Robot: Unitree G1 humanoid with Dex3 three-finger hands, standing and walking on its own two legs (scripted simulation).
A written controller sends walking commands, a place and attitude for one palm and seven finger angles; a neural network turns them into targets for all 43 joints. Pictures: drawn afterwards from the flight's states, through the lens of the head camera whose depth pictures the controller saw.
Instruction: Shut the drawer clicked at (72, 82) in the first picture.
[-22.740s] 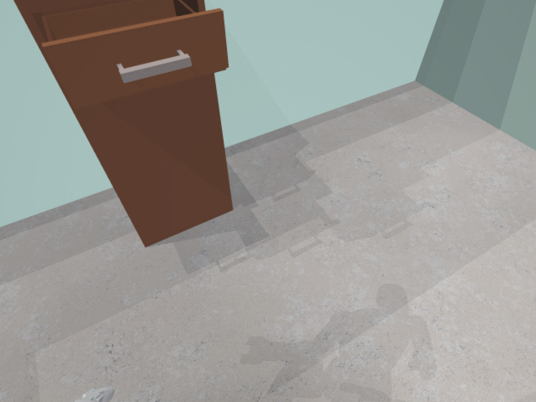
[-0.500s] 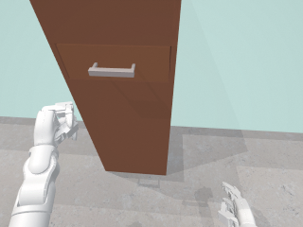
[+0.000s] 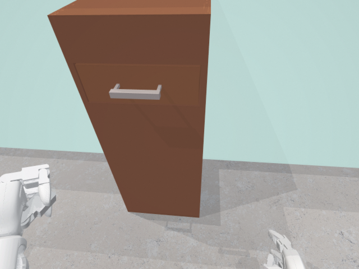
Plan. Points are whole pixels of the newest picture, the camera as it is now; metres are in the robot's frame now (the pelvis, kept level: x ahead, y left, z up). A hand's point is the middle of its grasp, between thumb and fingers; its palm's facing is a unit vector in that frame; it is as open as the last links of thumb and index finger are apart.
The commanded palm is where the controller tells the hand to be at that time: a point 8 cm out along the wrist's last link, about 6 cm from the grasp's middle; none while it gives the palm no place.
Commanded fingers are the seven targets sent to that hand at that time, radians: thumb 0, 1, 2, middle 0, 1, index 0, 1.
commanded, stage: draw the hand back to the body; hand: left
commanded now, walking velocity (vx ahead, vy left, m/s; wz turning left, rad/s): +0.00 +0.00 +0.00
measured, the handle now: (136, 90) +0.59 +0.21 +0.12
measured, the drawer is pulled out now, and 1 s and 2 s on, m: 0.00 0.00 0.00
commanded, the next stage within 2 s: step back with the hand held close in 0.18 s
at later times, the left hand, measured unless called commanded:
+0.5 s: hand (52, 198) +0.17 +0.24 +0.16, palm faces +0.41 -0.80 -0.44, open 3.2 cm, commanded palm +0.11 +0.27 +0.17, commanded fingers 0.00 0.90 0.90 -1.40 -1.60 -1.40 -1.60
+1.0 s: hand (35, 229) +0.13 +0.24 +0.16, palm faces +0.41 -0.79 -0.45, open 3.2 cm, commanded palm +0.06 +0.28 +0.17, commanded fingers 0.00 0.90 0.90 -1.40 -1.60 -1.40 -1.60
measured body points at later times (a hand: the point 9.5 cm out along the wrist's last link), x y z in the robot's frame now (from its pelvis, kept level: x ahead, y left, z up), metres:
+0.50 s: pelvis -0.02 -0.01 +0.00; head -0.01 -0.03 +0.45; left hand +0.15 +0.28 +0.19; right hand +0.16 -0.24 -0.09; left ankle -0.04 +0.09 -0.74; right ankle +0.05 -0.10 -0.74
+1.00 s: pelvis -0.07 +0.00 -0.02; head -0.06 +0.00 +0.43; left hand +0.10 +0.28 +0.18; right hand +0.11 -0.23 -0.09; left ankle -0.04 +0.09 -0.74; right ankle +0.05 -0.10 -0.74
